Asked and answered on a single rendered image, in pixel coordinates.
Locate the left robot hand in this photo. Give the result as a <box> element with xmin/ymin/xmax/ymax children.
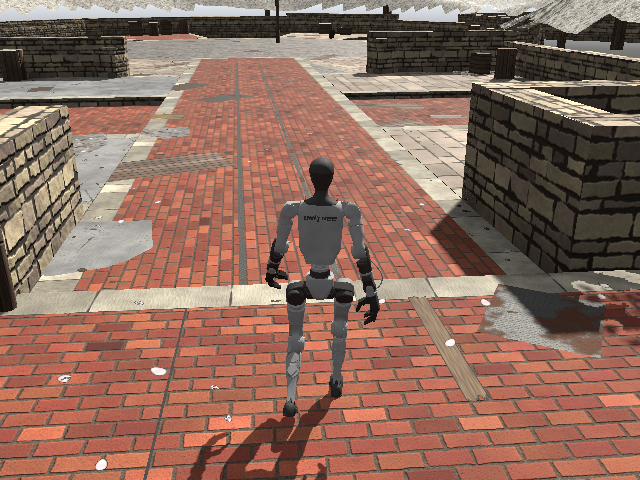
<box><xmin>265</xmin><ymin>270</ymin><xmax>288</xmax><ymax>289</ymax></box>

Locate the robot left upper arm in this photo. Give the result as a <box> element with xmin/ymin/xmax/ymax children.
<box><xmin>274</xmin><ymin>201</ymin><xmax>300</xmax><ymax>254</ymax></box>

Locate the right robot hand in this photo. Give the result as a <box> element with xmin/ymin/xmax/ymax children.
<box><xmin>356</xmin><ymin>294</ymin><xmax>380</xmax><ymax>325</ymax></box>

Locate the robot right forearm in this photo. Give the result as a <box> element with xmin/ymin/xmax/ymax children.
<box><xmin>356</xmin><ymin>243</ymin><xmax>377</xmax><ymax>297</ymax></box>

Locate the robot left shin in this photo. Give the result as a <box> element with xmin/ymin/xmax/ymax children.
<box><xmin>286</xmin><ymin>336</ymin><xmax>301</xmax><ymax>404</ymax></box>

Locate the right robot foot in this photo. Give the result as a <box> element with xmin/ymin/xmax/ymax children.
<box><xmin>329</xmin><ymin>374</ymin><xmax>343</xmax><ymax>398</ymax></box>

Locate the robot right upper arm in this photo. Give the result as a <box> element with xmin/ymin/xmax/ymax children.
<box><xmin>342</xmin><ymin>201</ymin><xmax>367</xmax><ymax>259</ymax></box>

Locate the robot left forearm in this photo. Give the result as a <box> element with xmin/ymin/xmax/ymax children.
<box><xmin>266</xmin><ymin>238</ymin><xmax>284</xmax><ymax>274</ymax></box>

